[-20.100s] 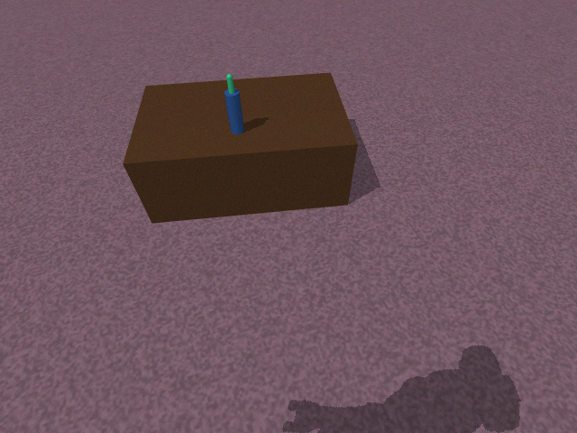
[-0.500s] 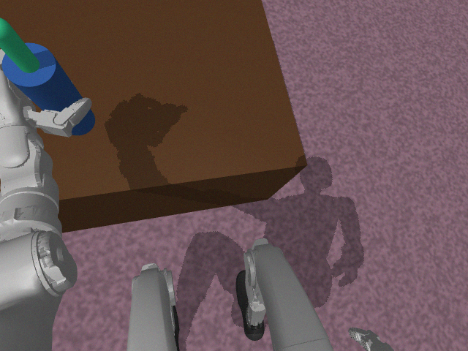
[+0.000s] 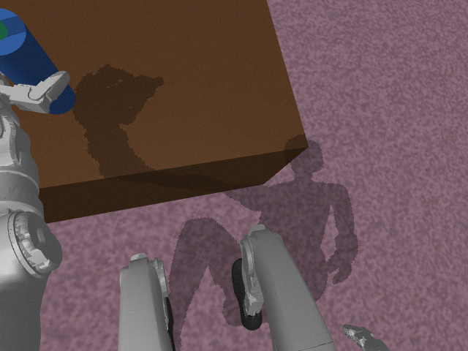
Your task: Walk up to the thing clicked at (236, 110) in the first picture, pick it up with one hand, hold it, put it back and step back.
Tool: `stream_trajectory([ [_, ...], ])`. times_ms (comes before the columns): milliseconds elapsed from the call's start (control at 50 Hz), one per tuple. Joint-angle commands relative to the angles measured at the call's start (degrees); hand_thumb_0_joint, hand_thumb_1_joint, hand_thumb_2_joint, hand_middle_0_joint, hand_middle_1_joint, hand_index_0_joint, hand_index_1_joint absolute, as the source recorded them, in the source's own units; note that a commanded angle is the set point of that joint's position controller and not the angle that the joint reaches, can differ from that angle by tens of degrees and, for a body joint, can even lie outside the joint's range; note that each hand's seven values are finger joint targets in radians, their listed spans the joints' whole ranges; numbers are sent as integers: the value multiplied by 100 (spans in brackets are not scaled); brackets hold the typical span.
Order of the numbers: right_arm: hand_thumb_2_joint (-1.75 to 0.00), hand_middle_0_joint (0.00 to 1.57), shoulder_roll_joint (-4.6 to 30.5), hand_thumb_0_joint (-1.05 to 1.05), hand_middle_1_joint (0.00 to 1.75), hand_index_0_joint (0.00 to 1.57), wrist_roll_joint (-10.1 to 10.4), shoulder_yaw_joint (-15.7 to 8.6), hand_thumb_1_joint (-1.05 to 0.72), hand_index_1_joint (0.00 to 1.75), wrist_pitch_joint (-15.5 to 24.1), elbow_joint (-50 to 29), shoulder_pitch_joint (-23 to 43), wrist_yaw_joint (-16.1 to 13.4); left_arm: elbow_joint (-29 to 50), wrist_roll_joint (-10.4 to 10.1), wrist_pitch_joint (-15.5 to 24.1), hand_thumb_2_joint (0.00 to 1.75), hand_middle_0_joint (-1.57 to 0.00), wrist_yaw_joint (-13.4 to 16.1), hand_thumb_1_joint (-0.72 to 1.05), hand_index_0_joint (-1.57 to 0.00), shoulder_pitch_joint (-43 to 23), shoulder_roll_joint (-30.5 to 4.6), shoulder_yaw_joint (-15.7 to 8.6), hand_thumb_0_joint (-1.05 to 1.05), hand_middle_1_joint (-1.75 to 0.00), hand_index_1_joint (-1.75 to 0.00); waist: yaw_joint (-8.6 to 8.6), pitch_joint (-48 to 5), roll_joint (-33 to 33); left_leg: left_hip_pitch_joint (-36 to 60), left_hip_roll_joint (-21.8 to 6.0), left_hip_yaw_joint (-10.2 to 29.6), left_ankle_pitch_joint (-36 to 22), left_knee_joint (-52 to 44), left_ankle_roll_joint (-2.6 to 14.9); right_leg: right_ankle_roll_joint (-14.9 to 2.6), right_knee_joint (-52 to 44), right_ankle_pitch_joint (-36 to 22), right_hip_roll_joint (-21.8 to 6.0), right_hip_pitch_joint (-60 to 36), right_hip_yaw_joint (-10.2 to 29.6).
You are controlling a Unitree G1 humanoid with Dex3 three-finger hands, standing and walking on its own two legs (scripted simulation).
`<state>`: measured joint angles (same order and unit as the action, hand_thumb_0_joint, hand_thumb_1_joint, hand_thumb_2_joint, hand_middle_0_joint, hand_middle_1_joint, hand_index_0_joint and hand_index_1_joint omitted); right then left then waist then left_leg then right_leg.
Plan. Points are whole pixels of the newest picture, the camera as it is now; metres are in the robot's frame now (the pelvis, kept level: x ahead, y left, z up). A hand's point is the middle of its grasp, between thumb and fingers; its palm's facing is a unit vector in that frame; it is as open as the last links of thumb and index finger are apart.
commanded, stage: lower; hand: left
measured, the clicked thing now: (20, 57) +0.55 +0.21 +0.03
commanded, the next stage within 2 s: loosen in 0.78 s
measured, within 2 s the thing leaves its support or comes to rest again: rests again in 1.40 s
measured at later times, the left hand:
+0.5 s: hand (49, 82) +0.57 +0.21 -0.06, palm faces +0.21 -0.98 -0.02, open 9.0 cm
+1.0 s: hand (50, 86) +0.57 +0.22 -0.07, palm faces +0.20 -0.98 -0.01, open 8.9 cm
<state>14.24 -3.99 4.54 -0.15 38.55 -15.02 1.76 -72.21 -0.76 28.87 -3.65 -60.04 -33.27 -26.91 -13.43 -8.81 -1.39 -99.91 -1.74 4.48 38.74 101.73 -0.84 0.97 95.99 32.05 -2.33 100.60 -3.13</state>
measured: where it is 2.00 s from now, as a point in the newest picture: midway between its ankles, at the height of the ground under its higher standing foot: (207, 324)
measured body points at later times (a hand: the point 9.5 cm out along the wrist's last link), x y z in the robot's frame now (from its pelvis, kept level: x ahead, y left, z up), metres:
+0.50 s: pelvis -0.01 +0.00 -0.07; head +0.22 +0.03 +0.32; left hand +0.55 +0.26 -0.05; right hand +0.01 -0.27 -0.18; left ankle +0.04 +0.12 -0.49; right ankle +0.09 -0.14 -0.49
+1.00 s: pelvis -0.02 +0.00 -0.09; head +0.22 +0.05 +0.28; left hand +0.56 +0.27 -0.07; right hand -0.01 -0.27 -0.20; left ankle +0.04 +0.12 -0.49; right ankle +0.09 -0.14 -0.49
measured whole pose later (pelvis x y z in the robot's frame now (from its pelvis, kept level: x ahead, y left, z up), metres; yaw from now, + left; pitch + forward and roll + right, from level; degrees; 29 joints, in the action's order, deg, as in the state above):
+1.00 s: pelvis -0.02 +0.00 -0.09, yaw +0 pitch +38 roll -6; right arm 16.1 -4.9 5.8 -2.0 36.2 -15.2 2.4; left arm -72.1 1.8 25.3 -3.8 -68.3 -37.7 -27.1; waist -15.4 -6.1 -1.6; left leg -116.8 -0.1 5.1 40.4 119.5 -0.5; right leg 1.6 113.1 33.3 -3.3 117.2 -2.3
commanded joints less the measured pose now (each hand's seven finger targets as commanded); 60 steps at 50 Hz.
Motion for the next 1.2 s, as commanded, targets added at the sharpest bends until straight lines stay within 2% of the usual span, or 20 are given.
stream_trajectory([
  [0, -91, 20, 1216, 0, 30, 20, -28, -406, -92, 30, 24, -118, -1169, -24, 1428, -82, 603, 135, -143, -80, 26, -144, -2632, -1399, -30, 0, -153, -154, -9, -3801, -1415, 2379, 75, -51, -1888, -1025, 144, -372, -653, -1326, 172, -1923, 57],
  [140, -91, 20, 1297, 0, 30, 20, -61, -369, -93, 30, -14, -177, -1214, 8, 1649, -76, 627, 137, -143, -109, 26, -143, -3010, -1577, -101, 0, -154, -155, -29, -4335, -1719, 2491, 85, -23, -2177, -689, 103, -377, -207, -1490, 135, -1708, 30],
  [240, -91, 20, 1310, 0, 30, 20, -92, -360, -92, 30, -63, -134, -1231, 14, 1776, -23, 574, 135, -140, -40, 26, -140, -3253, -1804, -191, 0, -151, -153, -44, -4469, -1803, 2144, 112, -104, -1947, -461, 124, -356, -14, -1397, 124, -1755, 65],
  [300, -91, 20, 1290, 0, 30, 20, -88, -353, -92, 30, -88, -124, -1298, 1, 1597, -3, 509, 136, -140, -18, 24, -140, -3258, -1787, -205, 0, -152, -154, -139, -4283, -1399, 1444, 148, -184, -1628, -310, 185, -302, 18, -1425, 114, -2062, 127],
  [320, -91, 20, 1300, 0, 30, 20, -94, -351, -92, 30, -94, -116, -1286, 0, 1585, 14, 492, 136, -141, -11, 23, -141, -3164, -1909, -297, 0, -153, -154, -71, -4315, -1426, 1463, 138, -209, -1631, -260, 194, -299, 31, -1407, 122, -2008, 147],
  [400, -91, 20, 1325, 0, 30, 20, -99, -344, -92, 30, -124, -130, -1305, 4, 1416, 90, 413, 137, -142, -22, 24, -142, -3196, -1884, -246, 0, -153, -155, -195, -4122, -1430, 1227, 150, -202, -1374, -166, 187, -299, 135, -1165, 112, -1771, 94],
  [480, -90, 20, 1367, 0, 30, 20, -83, -345, -91, 30, -134, -220, -1286, 1, 1410, 93, 340, 136, -142, -52, 26, -142, -3232, -2019, -314, 0, -152, -154, -168, -4130, -1331, 1047, 150, -200, -1298, -88, 202, -290, 240, -1108, 118, -1715, 82],
  [520, -90, 20, 1356, 0, 30, 20, -103, -335, -91, 30, -145, -180, -1337, 6, 1449, 136, 322, 136, -141, -82, 27, -141, -3362, -1876, -140, 0, -152, -153, -240, -4076, -1567, 1135, 139, -186, -1333, -56, 170, -314, 331, -1069, 120, -1477, 46],
  [620, -91, 20, 1379, 0, 30, 20, -97, -318, -92, 30, -159, -242, -1319, 16, 1643, 94, 261, 136, -144, -54, 24, -143, -3463, -1959, -223, 0, -153, -155, -180, -4249, -1584, 1158, 129, -189, -1472, 101, 167, -311, 502, -1158, 110, -1403, 23],
  [640, -91, 20, 1381, 0, 30, 20, -94, -328, -91, 30, -159, -236, -1347, 10, 1615, 106, 232, 137, -144, -62, 24, -143, -3504, -1889, -139, 0, -154, -155, -243, -4236, -1564, 1121, 128, -200, -1449, 129, 179, -302, 480, -1166, 114, -1439, 34],
  [720, -90, 20, 1403, 0, 30, 20, -101, -331, -91, 30, -176, -209, -1358, 1, 1647, 179, 190, 135, -142, -2, 26, -142, -3528, -1977, -130, 0, -151, -153, -208, -4169, -1749, 1126, 141, -176, -1282, 97, 147, -327, 558, -985, 95, -1237, -4],
  [740, -90, 20, 1407, 0, 30, 20, -105, -331, -91, 30, -177, -208, -1375, 7, 1476, 199, 160, 136, -141, -1, 26, -141, -3455, -1772, -60, 0, -151, -152, -252, -4082, -1694, 1214, 131, -137, -1403, 111, 137, -333, 580, -1044, 93, -1067, -38],
  [860, -90, 20, 1471, 0, 30, 20, -101, -344, -90, 30, -196, -246, -1358, 11, 1271, 222, 114, 134, -140, 21, 27, -140, -3437, -1741, -43, 0, -149, -150, -331, -3638, -1488, 764, 153, -123, -947, 150, 162, -311, 608, -722, 72, -843, -81],
  [880, -90, 20, 1449, 0, 30, 20, -105, -338, -92, 30, -194, -226, -1327, 14, 1252, 222, 106, 126, -144, 17, 21, -147, -3365, -1709, -29, 0, -147, -146, -290, -3619, -1431, 750, 144, -137, -909, 188, 167, -304, 629, -685, 84, -831, -81],
  [960, -89, 20, 1498, 0, 30, 20, -98, -329, -92, 30, -216, -250, -1374, 13, 1398, 190, 90, 94, -127, -51, 3, -131, -3497, -1739, -24, 0, -123, -119, -286, -3790, -1603, 966, 147, -88, -1188, 210, 132, -333, 754, -883, 54, -723, -108],
  [1040, -89, 20, 1520, 0, 30, 20, -90, -351, -92, 30, -226, -332, -1368, 2, 1296, 187, 30, 68, -115, -51, -11, -118, -3535, -1801, -50, 0, -103, -99, -353, -3755, -1410, 625, 176, -148, -883, 241, 185, -295, 668, -691, 61, -935, -70],
  [1100, -89, 20, 1497, 0, 30, 20, -92, -346, -92, 30, -224, -326, -1339, 3, 1391, 214, 8, 55, -93, -47, -26, -94, -3608, -1802, 6, 0, -81, -80, -288, -3762, -1489, 713, 163, -154, -726, 212, 177, -300, 664, -536, 66, -803, -65],
  [1140, -89, 20, 1496, 0, 30, 20, -91, -326, -92, 30, -232, -292, -1387, 8, 1259, 206, -54, 47, -84, -67, -29, -84, -3475, -1630, 70, 0, -70, -69, -325, -3759, -1520, 787, 161, -141, -1027, 266, 157, -311, 756, -806, 49, -802, -81],
  [1160, -90, 20, 1496, 0, 30, 20, -85, -327, -92, 30, -236, -320, -1361, 4, 1335, 194, -65, 42, -79, -56, -31, -79, -3446, -1753, -55, 0, -65, -64, -274, -3797, -1482, 726, 164, -163, -1053, 311, 172, -303, 749, -830, 51, -833, -65],
  [1180, -90, 20, 1497, 0, 30, 20, -86, -331, -92, 30, -242, -353, -1345, 3, 1283, 209, -89, 40, -77, -68, -32, -77, -3461, -1682, 4, 0, -63, -62, -310, -3744, -1511, 741, 164, -147, -1013, 282, 167, -308, 738, -784, 47, -744, -66],
])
